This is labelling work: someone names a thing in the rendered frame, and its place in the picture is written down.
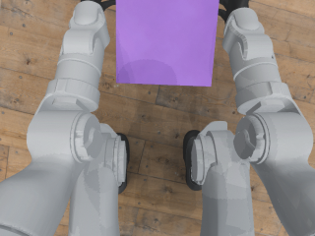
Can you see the carton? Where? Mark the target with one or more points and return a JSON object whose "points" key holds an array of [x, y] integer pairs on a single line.
{"points": [[166, 42]]}

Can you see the left robot forearm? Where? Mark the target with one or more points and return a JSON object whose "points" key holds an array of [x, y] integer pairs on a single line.
{"points": [[79, 66]]}

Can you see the left robot thigh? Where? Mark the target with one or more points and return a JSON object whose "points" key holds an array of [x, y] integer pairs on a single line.
{"points": [[93, 209]]}

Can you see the right robot forearm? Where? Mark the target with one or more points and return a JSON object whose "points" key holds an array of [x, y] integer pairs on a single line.
{"points": [[254, 66]]}

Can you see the left robot upper arm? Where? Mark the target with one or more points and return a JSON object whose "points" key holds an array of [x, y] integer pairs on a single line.
{"points": [[61, 142]]}

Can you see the right robot hand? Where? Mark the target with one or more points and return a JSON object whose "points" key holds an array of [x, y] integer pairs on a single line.
{"points": [[230, 6]]}

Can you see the right robot upper arm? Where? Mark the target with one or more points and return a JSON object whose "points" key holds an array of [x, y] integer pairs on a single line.
{"points": [[277, 145]]}

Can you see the left robot hand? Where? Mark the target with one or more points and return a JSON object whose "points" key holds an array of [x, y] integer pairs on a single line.
{"points": [[103, 4]]}

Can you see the right robot foot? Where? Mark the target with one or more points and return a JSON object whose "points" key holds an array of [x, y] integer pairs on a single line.
{"points": [[188, 142]]}

